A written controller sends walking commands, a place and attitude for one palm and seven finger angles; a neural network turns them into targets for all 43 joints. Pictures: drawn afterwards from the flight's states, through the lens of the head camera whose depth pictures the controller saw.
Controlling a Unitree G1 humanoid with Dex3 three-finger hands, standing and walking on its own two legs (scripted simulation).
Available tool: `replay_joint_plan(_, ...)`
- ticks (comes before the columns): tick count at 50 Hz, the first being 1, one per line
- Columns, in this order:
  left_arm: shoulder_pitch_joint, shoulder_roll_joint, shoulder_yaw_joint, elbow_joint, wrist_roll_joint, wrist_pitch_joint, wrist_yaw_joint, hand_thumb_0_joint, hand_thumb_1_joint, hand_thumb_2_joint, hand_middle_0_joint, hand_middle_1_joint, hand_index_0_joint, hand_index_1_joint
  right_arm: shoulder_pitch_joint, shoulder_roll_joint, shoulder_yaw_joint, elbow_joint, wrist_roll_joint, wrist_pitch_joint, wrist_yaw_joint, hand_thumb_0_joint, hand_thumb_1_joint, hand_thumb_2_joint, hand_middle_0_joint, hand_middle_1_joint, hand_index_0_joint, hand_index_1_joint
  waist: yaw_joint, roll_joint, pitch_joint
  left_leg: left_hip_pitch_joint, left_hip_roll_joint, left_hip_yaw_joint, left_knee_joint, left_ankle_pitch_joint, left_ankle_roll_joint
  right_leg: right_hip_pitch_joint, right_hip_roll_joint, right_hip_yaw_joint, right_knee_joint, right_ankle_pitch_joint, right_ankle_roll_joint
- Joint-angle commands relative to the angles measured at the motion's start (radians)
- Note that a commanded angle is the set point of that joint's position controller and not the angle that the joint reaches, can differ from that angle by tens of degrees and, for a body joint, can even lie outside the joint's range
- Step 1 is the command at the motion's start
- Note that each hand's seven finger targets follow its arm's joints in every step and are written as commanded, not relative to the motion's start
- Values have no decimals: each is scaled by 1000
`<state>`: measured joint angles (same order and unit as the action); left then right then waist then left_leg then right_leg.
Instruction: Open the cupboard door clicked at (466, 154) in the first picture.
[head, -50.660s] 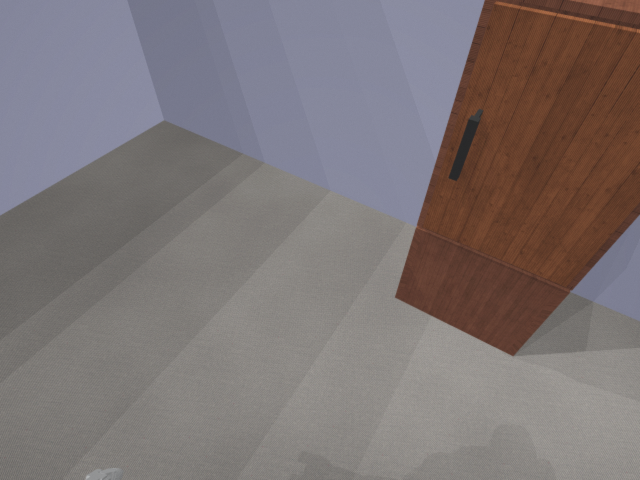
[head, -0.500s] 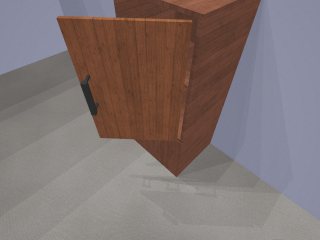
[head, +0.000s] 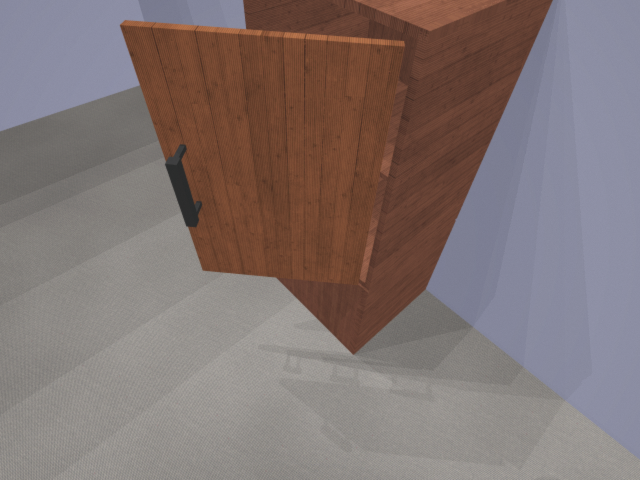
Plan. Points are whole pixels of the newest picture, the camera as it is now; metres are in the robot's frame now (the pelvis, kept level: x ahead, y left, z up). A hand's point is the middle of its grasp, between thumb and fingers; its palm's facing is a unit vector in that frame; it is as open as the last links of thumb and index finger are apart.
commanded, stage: come to a stop and stand still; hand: left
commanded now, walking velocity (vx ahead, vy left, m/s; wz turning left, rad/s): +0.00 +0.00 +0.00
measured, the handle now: (187, 187) +0.60 +0.30 -0.03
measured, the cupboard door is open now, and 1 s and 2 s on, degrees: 42 42 42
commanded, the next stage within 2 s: look again from close up in 0.58 s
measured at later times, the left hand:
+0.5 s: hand out of the picture +0.02 +0.19 -0.18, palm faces +0.04 -0.98 -0.19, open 7.4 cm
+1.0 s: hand out of the picture +0.00 +0.23 -0.18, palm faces -0.01 -0.98 -0.21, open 7.4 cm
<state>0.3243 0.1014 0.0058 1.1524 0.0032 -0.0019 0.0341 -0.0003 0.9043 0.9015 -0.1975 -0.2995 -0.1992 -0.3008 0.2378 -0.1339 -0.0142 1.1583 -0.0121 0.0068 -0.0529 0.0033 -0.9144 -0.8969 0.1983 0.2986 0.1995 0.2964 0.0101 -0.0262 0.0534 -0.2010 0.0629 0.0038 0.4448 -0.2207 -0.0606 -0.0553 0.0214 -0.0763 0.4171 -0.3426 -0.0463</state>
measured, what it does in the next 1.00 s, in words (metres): shifts its weight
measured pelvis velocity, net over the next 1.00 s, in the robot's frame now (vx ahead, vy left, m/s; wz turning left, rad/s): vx -0.02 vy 0.05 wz -0.03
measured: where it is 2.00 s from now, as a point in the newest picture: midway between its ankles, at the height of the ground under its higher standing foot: outside the picture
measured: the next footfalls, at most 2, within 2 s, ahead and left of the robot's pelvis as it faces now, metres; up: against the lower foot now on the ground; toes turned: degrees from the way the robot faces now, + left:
right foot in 1.80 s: +0.07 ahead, -0.04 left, +0.00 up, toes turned -7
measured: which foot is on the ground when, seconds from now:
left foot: down 0.00-1.00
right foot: down 0.00-1.00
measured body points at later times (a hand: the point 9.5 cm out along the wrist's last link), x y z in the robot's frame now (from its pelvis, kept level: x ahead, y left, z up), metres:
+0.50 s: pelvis +0.02 +0.02 +0.00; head +0.03 +0.02 +0.45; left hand +0.02 +0.24 -0.16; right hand +0.01 -0.21 -0.16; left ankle +0.01 +0.16 -0.74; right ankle -0.07 -0.08 -0.74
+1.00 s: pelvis -0.02 +0.05 -0.01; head +0.00 +0.06 +0.44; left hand +0.00 +0.28 -0.17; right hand +0.01 -0.18 -0.16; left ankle +0.01 +0.16 -0.74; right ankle -0.07 -0.08 -0.74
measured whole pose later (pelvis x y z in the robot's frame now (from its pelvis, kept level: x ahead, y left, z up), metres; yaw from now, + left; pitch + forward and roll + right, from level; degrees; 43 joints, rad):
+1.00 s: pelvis -0.02 +0.05 -0.01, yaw -2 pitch -1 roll -1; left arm 0.29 0.17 0.00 1.04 0.02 0.00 0.04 0.00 0.90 0.90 -0.20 -0.30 -0.20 -0.30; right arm 0.25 -0.17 0.00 1.03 -0.01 0.00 -0.03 0.00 -0.93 -0.90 0.20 0.30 0.20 0.30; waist 0.00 0.00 0.04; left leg -0.29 0.02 0.05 0.60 -0.29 0.02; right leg -0.14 -0.03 -0.03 0.55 -0.38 0.02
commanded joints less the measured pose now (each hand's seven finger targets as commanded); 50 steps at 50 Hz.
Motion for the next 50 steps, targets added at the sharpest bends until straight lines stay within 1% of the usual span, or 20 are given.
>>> replay_joint_plan(1,72,103,18,-26,1,-15,5,0,900,900,-200,-300,-200,-300,71,-82,-14,-17,-3,-7,-2,0,-900,-900,200,300,200,300,-14,23,16,73,38,-2,-11,242,53,-94,-137,93,-88,405,11)
replay_joint_plan(2,69,104,18,-27,3,-15,6,0,900,900,-200,-300,-200,-300,74,-78,-13,-17,-1,-8,-2,0,-900,-900,200,300,200,300,-14,0,13,72,41,-1,-13,252,54,-84,-133,86,-88,419,13)
replay_joint_plan(4,69,108,18,-27,1,-14,6,0,900,900,-200,-300,-200,-300,68,-86,-12,-19,-2,-8,-2,0,-900,-900,200,300,200,300,-12,26,16,71,39,-1,-14,259,53,-82,-138,85,-84,422,13)
replay_joint_plan(7,65,111,19,-30,3,-15,7,0,900,900,-200,-300,-200,-300,65,-88,-12,-21,-1,-10,-2,0,-900,-900,200,300,200,300,-9,-7,7,77,40,0,-13,284,55,-65,-135,77,-81,458,16)
replay_joint_plan(11,56,125,18,-36,1,-14,7,0,900,900,-200,-300,-200,-300,64,-101,-12,-23,-3,-12,-1,0,-900,-900,200,300,200,300,-10,19,0,78,38,-4,-13,307,55,-55,-139,79,-75,459,15)
replay_joint_plan(12,56,121,19,-36,2,-14,7,0,900,900,-200,-300,-200,-300,66,-96,-11,-23,-2,-12,-2,0,-900,-900,200,300,200,300,-6,2,1,81,40,-3,-15,309,57,-52,-135,75,-78,460,16)
replay_joint_plan(13,52,126,19,-39,1,-13,7,0,900,900,-200,-300,-200,-300,68,-102,-11,-22,-3,-13,-1,0,-900,-900,200,300,200,300,-8,17,5,73,37,-6,-14,316,56,-47,-138,75,-75,461,16)
replay_joint_plan(18,44,135,20,-44,0,-13,8,0,900,900,-200,-300,-200,-300,74,-109,-11,-22,-3,-15,-1,0,-900,-900,200,300,200,300,-9,4,-8,80,38,-5,-14,349,57,-30,-139,65,-68,477,17)
replay_joint_plan(21,38,140,21,-47,0,-13,8,0,900,900,-200,-300,-200,-300,74,-111,-12,-20,-3,-16,0,0,-900,-900,200,300,200,300,-7,24,-4,79,37,-8,-18,350,58,-31,-139,66,-71,449,16)
replay_joint_plan(22,39,136,21,-49,1,-12,8,0,900,900,-200,-300,-200,-300,77,-106,-9,-19,-2,-16,0,0,-900,-900,200,300,200,300,-4,8,5,77,39,-7,-22,343,61,-32,-135,62,-76,435,16)
replay_joint_plan(33,40,137,19,-47,0,-11,7,0,900,900,-200,-300,-200,-300,90,-106,-9,-17,-3,-17,3,0,-900,-900,200,300,200,300,-7,9,18,66,33,-20,-43,297,63,-40,-136,66,-88,355,17)
replay_joint_plan(34,112,157,14,-47,26,-56,48,0,900,900,-200,-300,-200,-300,-38,-128,-9,-108,10,-41,23,0,-900,-900,200,300,200,300,31,52,43,10,19,41,218,361,52,-153,-181,174,-84,856,65)
replay_joint_plan(35,61,205,27,-92,23,-60,42,0,900,900,-200,-300,-200,-300,38,-67,-3,-139,4,-34,31,0,-900,-900,200,300,200,300,-39,12,11,-79,0,17,190,25,73,-67,-223,150,-11,920,16)
replay_joint_plan(36,30,192,19,-105,20,-58,36,0,900,900,-200,-300,-200,-300,79,-68,-4,-136,5,-30,31,0,-900,-900,200,300,200,300,-49,-21,-28,-80,-2,23,152,-22,78,-62,-201,124,19,794,-6)
replay_joint_plan(37,25,185,21,-122,21,-59,33,0,900,900,-200,-300,-200,-300,108,-75,-3,-140,-2,-36,33,0,-900,-900,200,300,200,300,-44,7,-87,-36,-4,32,116,89,82,-23,-173,98,83,820,-9)
replay_joint_plan(39,55,164,21,-129,11,-53,31,0,900,900,-200,-300,-200,-300,114,-114,-8,-147,0,-42,27,0,-900,-900,200,300,200,300,-29,19,-132,17,31,4,137,342,100,-45,-129,81,109,648,4)
replay_joint_plan(40,63,161,19,-130,10,-45,30,0,900,900,-200,-300,-200,-300,101,-122,-9,-151,2,-42,24,0,-900,-900,200,300,200,300,-22,61,-126,31,38,-1,144,394,101,-64,-125,78,102,562,8)
replay_joint_plan(42,50,154,16,-136,12,-29,26,0,900,900,-200,-300,-200,-300,79,-123,-6,-161,1,-35,21,0,-900,-900,200,300,200,300,-17,75,-56,1,46,-22,112,347,108,-114,-102,79,76,353,9)
replay_joint_plan(46,31,155,9,-145,13,-6,15,0,900,900,-200,-300,-200,-300,44,-139,-9,-175,-1,-23,28,0,-900,-900,200,300,200,300,-10,38,64,-96,43,-60,4,25,113,-198,-81,86,24,6,16)
replay_joint_plan(50,26,175,8,-147,15,-4,6,0,900,900,-200,-300,-200,-300,36,-154,-10,-177,-5,-24,32,0,-900,-900,200,300,200,300,-6,59,53,-103,38,-80,-55,-103,113,-209,-84,89,15,-59,18)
